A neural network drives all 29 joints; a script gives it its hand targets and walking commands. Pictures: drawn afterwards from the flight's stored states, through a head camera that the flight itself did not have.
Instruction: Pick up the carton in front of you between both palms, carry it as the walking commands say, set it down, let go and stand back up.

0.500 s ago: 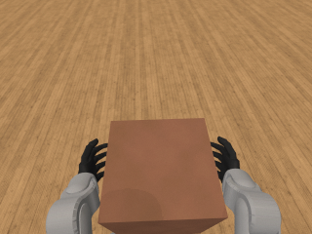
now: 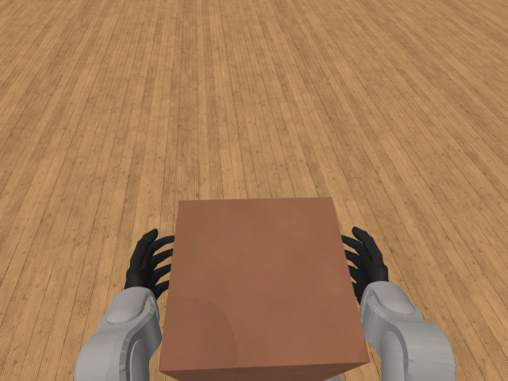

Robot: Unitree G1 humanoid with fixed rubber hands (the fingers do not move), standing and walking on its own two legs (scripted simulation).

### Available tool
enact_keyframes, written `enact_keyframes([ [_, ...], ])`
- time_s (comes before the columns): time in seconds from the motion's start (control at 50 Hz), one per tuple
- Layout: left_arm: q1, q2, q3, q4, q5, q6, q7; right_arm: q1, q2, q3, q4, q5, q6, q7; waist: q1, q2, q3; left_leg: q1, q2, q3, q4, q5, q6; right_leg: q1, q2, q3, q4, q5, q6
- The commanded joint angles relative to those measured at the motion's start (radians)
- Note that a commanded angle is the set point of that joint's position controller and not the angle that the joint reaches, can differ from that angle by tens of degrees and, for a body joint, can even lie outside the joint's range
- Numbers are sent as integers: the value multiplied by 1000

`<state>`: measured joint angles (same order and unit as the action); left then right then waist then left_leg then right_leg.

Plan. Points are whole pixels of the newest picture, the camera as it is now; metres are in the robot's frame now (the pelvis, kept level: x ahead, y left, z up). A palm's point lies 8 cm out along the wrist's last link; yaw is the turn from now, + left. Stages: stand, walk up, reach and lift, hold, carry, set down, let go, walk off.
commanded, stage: carry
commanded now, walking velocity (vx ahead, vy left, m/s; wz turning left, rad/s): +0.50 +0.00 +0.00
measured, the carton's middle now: (256, 300) +0.23 +0.00 +0.01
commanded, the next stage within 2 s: none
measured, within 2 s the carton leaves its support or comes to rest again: neither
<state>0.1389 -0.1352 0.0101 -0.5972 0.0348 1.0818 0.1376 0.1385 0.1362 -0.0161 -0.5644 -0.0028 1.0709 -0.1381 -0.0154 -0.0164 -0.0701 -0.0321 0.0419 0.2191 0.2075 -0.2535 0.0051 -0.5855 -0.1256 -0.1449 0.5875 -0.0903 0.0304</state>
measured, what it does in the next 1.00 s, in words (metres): walks ahead: right foot, then left foot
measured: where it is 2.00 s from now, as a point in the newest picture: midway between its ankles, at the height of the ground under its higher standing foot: (249, 378)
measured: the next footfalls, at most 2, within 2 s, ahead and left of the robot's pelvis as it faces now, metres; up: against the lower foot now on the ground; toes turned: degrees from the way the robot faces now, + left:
right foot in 0.10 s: +0.26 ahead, -0.13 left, +0.00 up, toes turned +3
left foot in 0.44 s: +0.32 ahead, +0.10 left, +0.00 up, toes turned -2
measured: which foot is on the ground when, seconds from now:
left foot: down 0.00-0.10, up 0.12-0.42, down 0.44-1.00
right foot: up 0.00-0.08, down 0.10-1.00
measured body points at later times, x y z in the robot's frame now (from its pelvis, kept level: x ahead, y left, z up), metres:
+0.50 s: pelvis +0.26 -0.02 -0.01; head +0.25 -0.02 +0.44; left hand +0.49 +0.14 +0.08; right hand +0.50 -0.16 +0.08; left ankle +0.28 +0.09 -0.75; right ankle +0.22 -0.12 -0.75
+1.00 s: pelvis +0.31 +0.00 -0.01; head +0.30 +0.00 +0.44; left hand +0.57 +0.15 +0.03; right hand +0.57 -0.15 +0.03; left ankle +0.28 +0.09 -0.75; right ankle +0.22 -0.12 -0.75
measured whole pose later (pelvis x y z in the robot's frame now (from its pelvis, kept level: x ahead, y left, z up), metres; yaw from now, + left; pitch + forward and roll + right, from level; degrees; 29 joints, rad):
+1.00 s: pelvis +0.31 +0.00 -0.01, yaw +0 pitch +4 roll +0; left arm -0.03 -0.13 0.06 -0.23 0.15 0.97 0.06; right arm -0.03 0.13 -0.07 -0.21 -0.13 0.97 -0.06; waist 0.00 -0.01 -0.10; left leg -0.28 0.06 0.21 0.53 -0.32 0.01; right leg -0.17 -0.09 -0.19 0.50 -0.38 0.03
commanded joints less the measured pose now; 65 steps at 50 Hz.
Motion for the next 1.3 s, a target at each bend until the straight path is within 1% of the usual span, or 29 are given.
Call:
enact_keyframes([
  [0.0,-305,-651,-568,-115,-183,2,-23,-313,632,547,-146,179,1,35,-6,165,-60,67,213,-72,-54,301,107,53,24,-61,-83,69,-15],
  [0.02,-306,-627,-555,-116,-184,10,-19,-305,615,542,-146,172,10,26,-6,157,-54,77,200,-51,0,368,95,96,32,-81,-105,64,-20],
  [0.06,-274,-588,-534,-100,-186,28,-14,-306,576,529,-148,162,30,11,22,129,-101,9,147,34,239,612,38,341,114,-160,-177,90,-24],
  [0.08,-273,-575,-525,-101,-184,37,-12,-298,556,529,-147,157,40,5,32,84,-175,-88,115,37,405,554,-2,543,84,-115,-166,136,-26],
  [0.1,-270,-551,-518,-109,-191,47,-12,-298,533,521,-162,156,52,2,42,-71,-251,-257,62,38,647,280,-41,724,-124,126,-177,342,-72],
  [0.12,-289,-545,-514,-114,-210,50,-10,-330,551,549,-201,180,62,4,51,-314,-316,-474,-82,-21,951,-214,-67,865,-309,451,-262,549,-231],
  [0.14,-274,-569,-526,-131,-228,57,-15,-304,576,556,-187,183,68,7,41,-234,-361,-490,-21,-162,1060,-279,-36,835,-342,429,-267,583,-258],
  [0.16,-284,-608,-527,-114,-228,56,-21,-333,611,561,-177,183,71,12,40,-179,-331,-513,12,-189,1053,-271,-10,773,-295,345,-263,637,-247],
  [0.18,-297,-653,-530,-108,-223,51,-28,-350,661,573,-171,189,68,20,35,-104,-313,-513,50,-212,983,-226,2,732,-272,278,-277,632,-211],
  [0.2,-316,-691,-537,-113,-224,44,-38,-366,704,586,-168,190,63,28,30,-83,-293,-479,84,-216,825,-182,5,684,-240,196,-285,595,-169],
  [0.22,-344,-715,-550,-118,-229,37,-47,-371,736,585,-158,187,56,34,25,-74,-286,-418,73,-197,696,-157,0,633,-205,130,-292,570,-139],
  [0.24,-370,-731,-560,-129,-237,32,-54,-367,754,585,-154,184,49,37,20,-92,-273,-350,52,-172,596,-148,-6,573,-187,92,-306,549,-131],
  [0.26,-377,-743,-567,-131,-244,28,-61,-368,763,589,-158,178,43,37,19,-113,-276,-316,35,-147,509,-154,-16,554,-178,58,-316,505,-140],
  [0.28,-353,-734,-566,-125,-241,26,-65,-357,757,588,-159,169,40,35,21,-126,-271,-300,23,-129,441,-144,-23,548,-172,46,-312,470,-149],
  [0.3,-340,-728,-564,-121,-240,26,-67,-347,745,584,-159,166,38,33,25,-155,-270,-294,18,-114,392,-89,-25,543,-176,30,-310,452,-153],
  [0.32,-325,-715,-562,-117,-236,27,-66,-352,733,588,-168,168,40,31,27,-159,-278,-274,17,-99,357,-35,-26,539,-174,17,-299,410,-149],
  [0.34,-325,-704,-560,-115,-233,31,-64,-354,719,583,-165,168,44,30,25,-136,-273,-242,20,-79,294,34,-29,521,-159,2,-277,349,-136],
  [0.38,-336,-677,-556,-107,-223,42,-56,-362,689,573,-158,165,57,30,20,-100,-238,-154,45,-57,155,229,-31,456,-116,-23,-245,165,-73],
  [0.4,-337,-666,-550,-86,-210,51,-50,-365,670,567,-144,164,65,29,21,-77,-224,-121,76,-70,144,258,-32,423,-106,-20,-229,121,-54],
  [0.42,-337,-653,-540,-70,-199,59,-43,-365,641,552,-128,163,75,29,27,-26,-213,-87,139,-111,164,371,-31,382,-88,-25,-196,61,-32],
  [0.44,-335,-636,-537,-67,-194,68,-36,-372,635,545,-104,165,80,29,28,30,-198,-110,168,-127,216,465,-11,379,-55,-15,-190,68,-8],
  [0.48,-348,-627,-539,-46,-190,80,-30,-351,631,516,-51,157,86,29,24,80,-181,-130,168,-134,235,580,6,424,-54,0,-151,175,7],
  [0.54,-354,-642,-555,-22,-191,76,-41,-345,646,518,-28,151,78,42,21,61,-225,-89,156,-130,272,716,7,454,-46,1,-102,268,22],
  [0.62,-385,-662,-577,15,-191,44,-80,-383,656,540,-8,151,49,83,20,65,-256,-42,154,-126,305,858,17,443,-24,-3,-75,246,24],
  [0.86,-464,-663,-534,203,-122,-78,-182,-494,658,538,164,111,-76,186,16,21,-266,-67,133,-107,323,687,22,477,-39,10,-85,346,12],
  [0.98,-515,-663,-481,333,-79,-170,-215,-537,648,473,308,61,-168,216,14,10,-254,-101,133,-102,315,553,20,474,-49,16,-93,314,6],
  [1.16,-654,-695,-392,578,-23,-355,-269,-676,684,384,553,9,-350,271,16,17,-227,-113,132,-109,266,395,17,446,-45,27,-145,131,-5],
  [1.24,-707,-742,-381,665,-18,-428,-297,-740,740,384,625,9,-422,299,13,23,-237,-105,131,-112,256,361,18,443,-46,29,-153,106,-12],
  [1.28,-733,-778,-400,675,-29,-445,-310,-747,781,399,647,9,-436,312,14,4,-249,-104,131,-112,259,365,16,448,-43,29,-149,112,-10],
])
